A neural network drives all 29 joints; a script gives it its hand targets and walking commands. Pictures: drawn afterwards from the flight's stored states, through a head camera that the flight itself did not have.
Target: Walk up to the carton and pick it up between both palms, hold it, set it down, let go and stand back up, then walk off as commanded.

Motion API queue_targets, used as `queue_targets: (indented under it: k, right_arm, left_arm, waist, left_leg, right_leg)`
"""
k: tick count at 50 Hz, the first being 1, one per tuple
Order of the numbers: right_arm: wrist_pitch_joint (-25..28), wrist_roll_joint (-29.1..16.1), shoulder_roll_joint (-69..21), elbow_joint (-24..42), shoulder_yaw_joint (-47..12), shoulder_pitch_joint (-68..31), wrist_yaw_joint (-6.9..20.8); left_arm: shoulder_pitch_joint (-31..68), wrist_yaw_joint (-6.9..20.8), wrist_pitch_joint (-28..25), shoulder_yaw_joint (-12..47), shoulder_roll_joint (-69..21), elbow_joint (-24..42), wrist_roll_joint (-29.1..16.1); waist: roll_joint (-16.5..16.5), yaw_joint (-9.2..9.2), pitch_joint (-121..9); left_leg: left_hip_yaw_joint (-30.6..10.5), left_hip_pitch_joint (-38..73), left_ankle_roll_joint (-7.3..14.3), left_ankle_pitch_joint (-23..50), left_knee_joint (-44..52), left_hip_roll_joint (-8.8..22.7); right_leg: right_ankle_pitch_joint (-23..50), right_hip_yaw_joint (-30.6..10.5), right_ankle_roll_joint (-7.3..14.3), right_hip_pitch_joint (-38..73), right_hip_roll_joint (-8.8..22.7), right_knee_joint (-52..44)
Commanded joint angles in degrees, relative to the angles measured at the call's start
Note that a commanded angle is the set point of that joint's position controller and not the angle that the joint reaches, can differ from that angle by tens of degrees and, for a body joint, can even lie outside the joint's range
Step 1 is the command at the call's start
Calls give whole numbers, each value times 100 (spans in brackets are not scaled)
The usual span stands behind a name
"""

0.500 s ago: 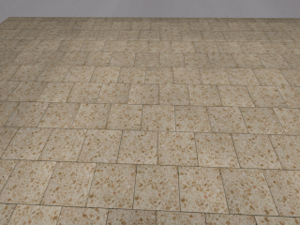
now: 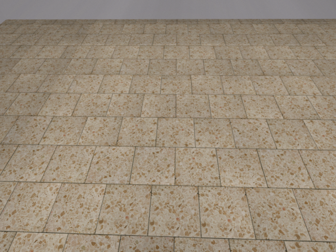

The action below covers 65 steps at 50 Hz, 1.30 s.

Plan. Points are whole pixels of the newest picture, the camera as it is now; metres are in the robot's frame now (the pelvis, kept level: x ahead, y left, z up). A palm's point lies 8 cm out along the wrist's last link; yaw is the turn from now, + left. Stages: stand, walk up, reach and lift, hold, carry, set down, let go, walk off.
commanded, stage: walk up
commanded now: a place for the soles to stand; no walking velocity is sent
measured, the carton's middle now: out of the picture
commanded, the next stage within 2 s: none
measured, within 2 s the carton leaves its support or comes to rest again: neither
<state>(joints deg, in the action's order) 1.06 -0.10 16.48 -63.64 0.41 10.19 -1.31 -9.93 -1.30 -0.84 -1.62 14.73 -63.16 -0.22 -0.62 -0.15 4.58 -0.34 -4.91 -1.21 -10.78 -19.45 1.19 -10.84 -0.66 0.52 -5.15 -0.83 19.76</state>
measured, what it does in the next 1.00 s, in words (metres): steps to the right, turning right: right foot, then left foot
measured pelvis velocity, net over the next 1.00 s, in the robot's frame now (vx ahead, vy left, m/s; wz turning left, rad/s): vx -0.07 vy -0.16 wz -0.92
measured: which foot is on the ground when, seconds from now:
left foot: down 0.00-0.30, up 0.32-0.56, down 0.58-0.98, up 1.00-1.00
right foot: down 0.00-0.06, up 0.08-0.28, down 0.30-0.60, up 0.62-0.94, down 0.96-1.00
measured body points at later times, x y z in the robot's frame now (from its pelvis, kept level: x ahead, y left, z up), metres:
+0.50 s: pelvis -0.03 -0.08 -0.02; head +0.00 -0.12 +0.42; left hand +0.15 +0.17 -0.13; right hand -0.01 -0.42 -0.14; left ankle +0.04 +0.02 -0.71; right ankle -0.01 -0.19 -0.75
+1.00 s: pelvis -0.07 -0.16 -0.04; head -0.09 -0.18 +0.41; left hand +0.26 -0.07 -0.11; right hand -0.32 -0.42 -0.13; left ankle +0.07 -0.05 -0.74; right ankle -0.17 -0.28 -0.75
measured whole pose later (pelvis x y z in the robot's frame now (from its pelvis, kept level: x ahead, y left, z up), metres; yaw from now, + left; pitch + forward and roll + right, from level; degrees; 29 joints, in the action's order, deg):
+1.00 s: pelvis -0.07 -0.16 -0.04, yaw -53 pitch -3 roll +1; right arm 0.9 4.4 28.7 -39.6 6.7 21.6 -2.9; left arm -13.1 9.1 4.9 -4.8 23.2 -40.6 1.8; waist -3.2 -2.8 3.4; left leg 14.8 -16.2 -0.2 -26.1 -45.9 15.2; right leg -19.9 -0.5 -2.0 -19.4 5.0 42.6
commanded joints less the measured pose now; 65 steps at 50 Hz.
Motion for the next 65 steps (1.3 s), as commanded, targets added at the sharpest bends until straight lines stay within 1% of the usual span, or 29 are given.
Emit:
queue_targets:
  k: [1, 3, 5, 10, 13, 14, 15, 16, 17, 19, 25, 28, 29, 30, 31, 33, 36, 39, 43, 46, 48, 49, 50, 53, 59, 61, 62, 63, 65]
  right_arm:
    - [36, 201, 1988, 765, 680, 98, -290]
    - [32, 338, 2120, 920, 728, 545, -422]
    - [94, 475, 2051, 1338, 726, 461, -528]
    - [164, 485, 2039, 2124, 967, 198, -589]
    - [78, 466, 2055, 2422, 885, -478, -425]
    - [4, 424, 1751, 2374, 776, -282, -353]
    - [-86, 405, 1361, 2387, 664, 103, -293]
    - [-132, 164, 1382, 2696, 624, -250, -305]
    - [-112, 130, 1566, 2737, 675, -434, -379]
    - [-17, 102, 1666, 2515, 663, -61, -321]
    - [100, 161, 1726, 2509, 575, 599, -284]
    - [137, 193, 1884, 2298, 692, 1737, -337]
    - [104, 274, 2187, 2262, 834, 1842, -380]
    - [40, 353, 2712, 2537, 925, 1331, -400]
    - [12, 471, 2483, 2915, 859, 545, -446]
    - [180, 407, 2033, 2988, 779, 265, -423]
    - [260, 418, 2053, 2922, 800, 373, -380]
    - [246, 476, 2206, 2941, 937, 900, -342]
    - [297, 556, 2589, 3087, 1103, 1028, -313]
    - [218, 499, 2577, 3118, 1092, 759, -271]
    - [103, 481, 2116, 3031, 923, 765, -188]
    - [80, 300, 1723, 3308, 716, 462, -76]
    - [84, 116, 1890, 3680, 694, -92, -30]
    - [228, -49, 2368, 3041, 800, 1077, 120]
    - [217, 165, 2120, 2651, 695, 2216, -82]
    - [205, 255, 2309, 2485, 867, 2901, -197]
    - [205, 369, 3024, 2626, 1009, 2941, -207]
    - [193, 489, 2951, 3049, 989, 1746, -257]
    - [353, 439, 2466, 3193, 862, 1401, -257]
  left_arm:
    - [181, 217, 138, -443, 1575, 915, 307]
    - [529, 384, 321, -449, 1212, 1293, 509]
    - [201, 402, 434, -573, 1293, 1567, 631]
    - [-83, 706, 525, -619, 1225, 1988, 565]
    - [-788, 752, 476, -653, 1344, 2117, 448]
    - [-1090, 719, 415, -725, 1579, 1908, 458]
    - [-1118, 679, 436, -858, 2073, 1939, 468]
    - [-937, 678, 433, -937, 2436, 2350, 436]
    - [-890, 669, 455, -956, 2346, 2388, 365]
    - [-403, 565, 512, -898, 2224, 2633, 240]
    - [-66, 628, 598, -720, 1848, 2917, 344]
    - [624, 686, 550, -560, 1679, 3069, 262]
    - [433, 678, 529, -487, 1405, 2980, 181]
    - [-140, 629, 495, -488, 1167, 2790, 199]
    - [-392, 542, 568, -769, 1783, 2789, 374]
    - [-461, 652, 560, -834, 2053, 2755, 489]
    - [-397, 898, 544, -722, 1759, 2781, 477]
    - [218, 1018, 565, -643, 1735, 3099, 381]
    - [366, 1101, 543, -597, 1742, 3225, 244]
    - [-418, 1072, 433, -654, 1901, 2928, 166]
    - [-1486, 920, 374, -808, 2264, 2433, 186]
    - [-1503, 842, 377, -959, 2956, 2474, 164]
    - [-1248, 817, 419, -959, 2856, 2610, 121]
    - [85, 546, 504, -871, 2742, 2930, 52]
    - [893, 593, 484, -677, 2257, 3067, 176]
    - [1074, 591, 457, -562, 1837, 3090, 159]
    - [759, 568, 430, -465, 1399, 3149, 114]
    - [306, 506, 510, -627, 1773, 3168, 213]
    - [-168, 579, 451, -739, 2082, 2910, 279]
  waist:
    - [-392, 25, -81]
    - [-1023, -224, -403]
    - [-435, -43, -619]
    - [-477, 74, -504]
    - [-609, 632, -889]
    - [161, 752, -1004]
    - [1661, 705, -682]
    - [2970, 891, -466]
    - [2786, 899, -252]
    - [1490, 575, -392]
    - [1158, 423, -972]
    - [860, -236, -1065]
    - [-24, -304, -1032]
    - [-2085, -207, -1142]
    - [-1456, 3, -771]
    - [-154, 293, -388]
    - [-585, 207, -400]
    - [-874, -276, -260]
    - [-1158, -364, -94]
    - [-1126, 22, -462]
    - [449, 707, -942]
    - [2382, 991, -513]
    - [2501, 1004, 114]
    - [1565, 209, 46]
    - [1552, -294, -185]
    - [184, -817, -284]
    - [-1673, -820, -501]
    - [-1029, -299, 202]
    - [27, 41, 256]
  left_leg:
    - [-189, 625, 555, 919, -257, 720]
    - [-1048, 648, 1395, 2457, 306, 2307]
    - [-1028, 234, 1859, 2558, 304, 2943]
    - [-108, 324, 1735, 2071, -182, 2657]
    - [872, -1005, 1185, 1109, -1132, 2031]
    - [1254, -1485, 890, 284, -2347, 1361]
    - [1521, -2592, 462, -2050, -3468, 529]
    - [919, -3486, 154, -3365, -4484, -468]
    - [269, -3300, 156, -3469, -5179, -181]
    - [30, -3224, 61, -2413, -5120, 113]
    - [58, -1744, 63, -1368, -2393, -118]
    - [31, 310, 293, -283, -498, -120]
    - [-484, 1190, 503, -604, 394, 315]
    - [-2641, 961, 988, -1825, 942, 2327]
    - [-3143, -296, 1699, -2429, 1542, 3121]
    - [-1847, -980, 1248, -1714, 1149, 2563]
    - [-344, -499, 989, -866, 473, 1726]
    - [-208, -293, 1247, -1437, 528, 1955]
    - [332, -620, 1314, -1801, 552, 2357]
    - [1208, -1806, 1088, -2258, -109, 2140]
    - [1942, -2823, 619, -2450, -2745, 1389]
    - [1934, -4213, 137, -3177, -4285, 296]
    - [414, -4356, 101, -3071, -4807, 482]
    - [295, -3372, -28, -2025, -4051, 811]
    - [216, -591, 123, -1054, -1923, 227]
    - [-112, 1016, 158, -1041, -619, 393]
    - [-2539, 662, 572, -3451, 963, 2180]
    - [-3870, -592, 1272, -4150, 1601, 3364]
    - [-2528, -625, 1342, -3068, 1126, 2939]
  right_leg:
    - [1778, -623, 324, -1688, 307, 509]
    - [-903, -35, 100, -2249, 226, 2392]
    - [-1738, -581, 14, -2403, 726, 3852]
    - [-1349, -584, -90, -2624, 1156, 3292]
    - [-772, 9, 141, -390, 858, 1462]
    - [-280, 245, 333, 385, 370, 1088]
    - [445, -983, 721, 690, 926, 329]
    - [992, -3380, 1476, 265, 1609, -722]
    - [859, -3802, 1899, -162, 1685, -963]
    - [1042, -2556, 1664, -65, 1257, -372]
    - [1198, -2812, 1104, -611, 977, -270]
    - [-193, -2536, 154, -2072, 513, -355]
    - [-1257, -1819, -482, -2919, -190, 356]
    - [-1819, -760, -535, -3426, -901, 3049]
    - [-1832, -812, -607, -3160, -276, 4584]
    - [-1026, -1033, -419, -2696, 70, 5115]
    - [-552, -459, -339, -2658, 460, 4470]
    - [-927, -246, -333, -2804, 711, 3635]
    - [-1332, -117, -211, -2457, 942, 2625]
    - [-956, 589, 44, -484, 518, 1956]
    - [-1219, 189, 437, 1264, 182, 1219]
    - [-1949, -2541, 1119, 1131, 1405, -350]
    - [-2537, -4083, 1758, 7, 1676, -979]
    - [-1955, -2424, 1365, -421, 1122, -533]
    - [-1913, -2399, 908, -2585, 755, -131]
    - [-2935, -1653, 209, -3939, -32, 1261]
    - [-2516, -658, -101, -4075, -694, 3461]
    - [-1976, -802, -316, -3953, -84, 4711]
    - [-1398, -832, -243, -3489, 360, 5107]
